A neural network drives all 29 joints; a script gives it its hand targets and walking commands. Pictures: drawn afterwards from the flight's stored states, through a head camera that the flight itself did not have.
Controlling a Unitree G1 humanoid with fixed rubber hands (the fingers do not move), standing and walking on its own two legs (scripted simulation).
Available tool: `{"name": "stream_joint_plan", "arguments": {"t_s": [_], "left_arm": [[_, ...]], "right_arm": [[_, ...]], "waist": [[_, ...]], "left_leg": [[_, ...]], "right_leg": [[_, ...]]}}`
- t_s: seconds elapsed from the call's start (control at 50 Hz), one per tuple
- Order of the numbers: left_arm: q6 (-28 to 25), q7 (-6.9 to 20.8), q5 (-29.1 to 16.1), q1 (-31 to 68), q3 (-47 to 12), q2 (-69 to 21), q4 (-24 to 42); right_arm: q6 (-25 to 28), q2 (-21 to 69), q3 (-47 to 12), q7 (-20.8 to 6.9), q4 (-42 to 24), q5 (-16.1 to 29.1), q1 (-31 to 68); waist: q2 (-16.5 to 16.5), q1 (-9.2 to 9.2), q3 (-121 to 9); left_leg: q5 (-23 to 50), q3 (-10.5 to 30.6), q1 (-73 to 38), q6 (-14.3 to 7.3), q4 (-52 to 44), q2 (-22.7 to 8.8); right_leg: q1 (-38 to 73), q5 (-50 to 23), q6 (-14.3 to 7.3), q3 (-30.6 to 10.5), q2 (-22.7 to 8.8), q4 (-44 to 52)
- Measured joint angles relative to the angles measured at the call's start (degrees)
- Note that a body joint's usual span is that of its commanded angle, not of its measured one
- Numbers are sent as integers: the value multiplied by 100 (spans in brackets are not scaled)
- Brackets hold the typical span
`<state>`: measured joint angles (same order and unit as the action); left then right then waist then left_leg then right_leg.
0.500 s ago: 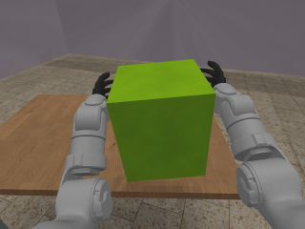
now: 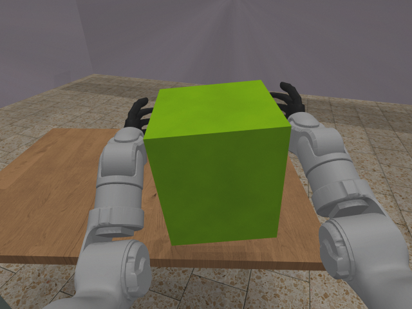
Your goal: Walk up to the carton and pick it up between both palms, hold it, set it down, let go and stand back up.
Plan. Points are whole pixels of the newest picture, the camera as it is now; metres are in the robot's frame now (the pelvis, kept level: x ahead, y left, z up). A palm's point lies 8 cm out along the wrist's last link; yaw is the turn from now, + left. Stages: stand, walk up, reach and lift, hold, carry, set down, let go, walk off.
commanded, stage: hold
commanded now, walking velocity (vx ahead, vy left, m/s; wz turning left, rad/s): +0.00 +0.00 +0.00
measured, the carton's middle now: (216, 161) +0.37 +0.00 +0.19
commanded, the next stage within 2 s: none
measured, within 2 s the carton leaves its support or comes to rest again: neither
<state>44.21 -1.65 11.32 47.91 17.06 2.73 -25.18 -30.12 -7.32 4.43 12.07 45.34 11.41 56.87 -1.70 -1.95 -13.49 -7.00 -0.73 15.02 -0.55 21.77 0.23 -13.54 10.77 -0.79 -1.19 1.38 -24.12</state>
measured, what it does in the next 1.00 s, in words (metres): stands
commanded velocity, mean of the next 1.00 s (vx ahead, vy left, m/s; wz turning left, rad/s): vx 0.00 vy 0.00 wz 0.00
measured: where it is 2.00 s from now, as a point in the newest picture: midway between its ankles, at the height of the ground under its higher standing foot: outside the picture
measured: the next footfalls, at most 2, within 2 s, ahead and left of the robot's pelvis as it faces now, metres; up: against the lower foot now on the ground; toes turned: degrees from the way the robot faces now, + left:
none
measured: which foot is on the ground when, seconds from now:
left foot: down 0.00-1.00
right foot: down 0.00-1.00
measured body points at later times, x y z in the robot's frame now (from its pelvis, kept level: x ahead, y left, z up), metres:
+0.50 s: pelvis +0.00 +0.00 +0.00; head -0.09 +0.01 +0.44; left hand +0.38 +0.16 +0.25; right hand +0.40 -0.14 +0.28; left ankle +0.05 +0.12 -0.74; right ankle +0.02 -0.11 -0.74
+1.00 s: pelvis +0.00 +0.00 +0.00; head -0.09 +0.01 +0.44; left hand +0.38 +0.16 +0.25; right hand +0.40 -0.14 +0.28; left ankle +0.05 +0.12 -0.74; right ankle +0.02 -0.11 -0.74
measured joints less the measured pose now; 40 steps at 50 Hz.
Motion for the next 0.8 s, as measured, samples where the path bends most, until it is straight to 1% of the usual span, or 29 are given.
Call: {"name": "stream_joint_plan", "arguments": {"t_s": [0.8], "left_arm": [[5, 7, 0, -19, 1, 1, 25]], "right_arm": [[-50, 0, -16, 7, -29, 4, 2]], "waist": [[18, -14, -4]], "left_leg": [[0, 0, -4, 1, 0, 0]], "right_leg": [[4, 0, 0, 0, 0, 0]]}}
